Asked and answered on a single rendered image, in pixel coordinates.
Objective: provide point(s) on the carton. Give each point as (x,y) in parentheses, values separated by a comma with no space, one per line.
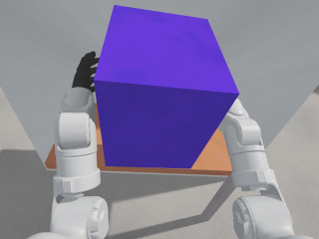
(162,88)

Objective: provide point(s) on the robot left hand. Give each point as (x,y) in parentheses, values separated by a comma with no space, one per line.
(82,78)

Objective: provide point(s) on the robot left upper arm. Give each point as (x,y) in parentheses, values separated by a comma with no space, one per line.
(82,217)

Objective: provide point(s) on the table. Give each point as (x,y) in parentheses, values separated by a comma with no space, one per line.
(213,160)

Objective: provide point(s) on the robot right upper arm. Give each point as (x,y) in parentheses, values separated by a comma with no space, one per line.
(262,217)

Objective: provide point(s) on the robot left forearm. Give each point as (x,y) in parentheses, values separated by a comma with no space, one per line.
(75,138)

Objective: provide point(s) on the robot right forearm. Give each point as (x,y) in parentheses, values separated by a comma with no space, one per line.
(250,169)

